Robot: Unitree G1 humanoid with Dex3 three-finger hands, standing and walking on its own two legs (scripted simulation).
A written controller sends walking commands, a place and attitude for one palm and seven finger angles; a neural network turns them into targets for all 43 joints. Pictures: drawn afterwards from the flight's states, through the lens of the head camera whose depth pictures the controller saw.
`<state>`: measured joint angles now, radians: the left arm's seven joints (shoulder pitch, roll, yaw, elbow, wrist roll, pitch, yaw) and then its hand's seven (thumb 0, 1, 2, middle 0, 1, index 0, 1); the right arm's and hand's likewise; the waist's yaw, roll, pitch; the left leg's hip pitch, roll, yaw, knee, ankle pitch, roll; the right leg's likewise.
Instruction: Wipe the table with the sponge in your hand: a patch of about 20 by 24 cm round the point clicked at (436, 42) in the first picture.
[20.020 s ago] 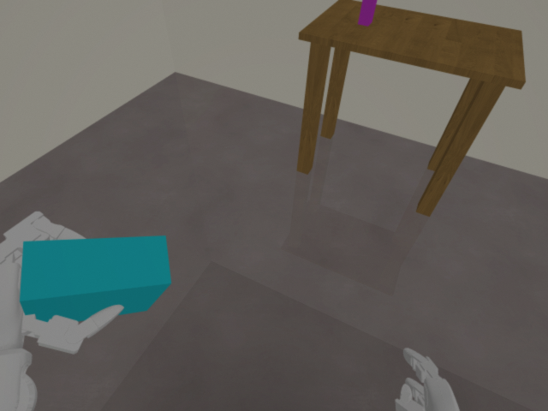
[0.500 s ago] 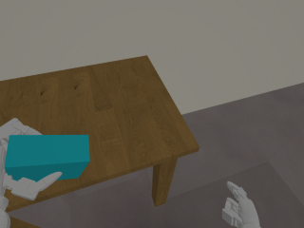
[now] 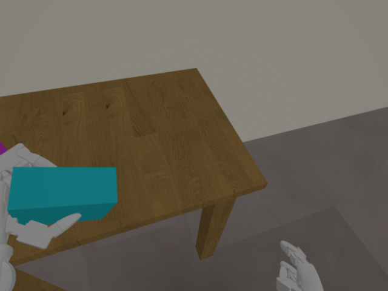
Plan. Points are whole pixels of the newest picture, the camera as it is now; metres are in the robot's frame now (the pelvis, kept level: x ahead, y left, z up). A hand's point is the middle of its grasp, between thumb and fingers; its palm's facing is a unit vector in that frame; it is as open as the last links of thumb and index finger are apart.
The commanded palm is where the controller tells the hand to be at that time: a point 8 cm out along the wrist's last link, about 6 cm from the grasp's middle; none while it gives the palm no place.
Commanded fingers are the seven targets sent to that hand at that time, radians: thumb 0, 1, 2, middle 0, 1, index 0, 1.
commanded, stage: look again from close up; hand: left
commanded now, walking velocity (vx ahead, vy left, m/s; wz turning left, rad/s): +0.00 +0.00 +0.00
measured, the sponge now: (81, 197) +0.23 +0.21 +0.13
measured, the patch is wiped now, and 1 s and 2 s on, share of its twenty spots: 0.00 0.00 0.00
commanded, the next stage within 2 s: come to a stop and stand still in 0.36 s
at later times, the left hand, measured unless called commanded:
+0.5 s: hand (82, 175) +0.27 +0.22 +0.12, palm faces +0.23 -0.86 -0.46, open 9.8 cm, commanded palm +0.20 +0.25 +0.17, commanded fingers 0.00 0.10 1.30 -1.20 -1.60 -1.20 -1.60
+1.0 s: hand (36, 200) +0.21 +0.26 +0.14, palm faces +0.42 -0.85 -0.31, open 9.8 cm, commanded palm +0.15 +0.28 +0.17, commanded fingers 0.00 0.10 1.30 -1.20 -1.60 -1.20 -1.60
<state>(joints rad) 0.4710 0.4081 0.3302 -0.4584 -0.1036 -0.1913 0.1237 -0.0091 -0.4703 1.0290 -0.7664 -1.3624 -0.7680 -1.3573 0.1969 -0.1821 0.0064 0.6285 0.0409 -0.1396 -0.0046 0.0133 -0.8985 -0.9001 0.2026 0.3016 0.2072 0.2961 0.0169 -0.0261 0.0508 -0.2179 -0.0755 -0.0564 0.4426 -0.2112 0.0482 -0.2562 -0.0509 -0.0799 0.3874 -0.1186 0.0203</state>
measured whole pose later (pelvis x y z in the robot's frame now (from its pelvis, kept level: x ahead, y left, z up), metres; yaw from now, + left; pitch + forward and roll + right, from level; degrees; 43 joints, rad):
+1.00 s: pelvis +0.00 +0.00 -0.01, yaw +1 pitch +0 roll -1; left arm 0.36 0.39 0.31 -0.39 -0.06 -0.24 0.13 -0.01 -0.47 1.03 -0.77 -1.36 -0.77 -1.36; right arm 0.21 -0.21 0.04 0.57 0.03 -0.18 0.04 0.01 -0.90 -0.90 0.20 0.30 0.21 0.30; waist 0.07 -0.06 0.06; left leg -0.28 -0.08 -0.06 0.55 -0.26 0.05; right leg -0.31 -0.03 -0.04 0.50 -0.18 0.02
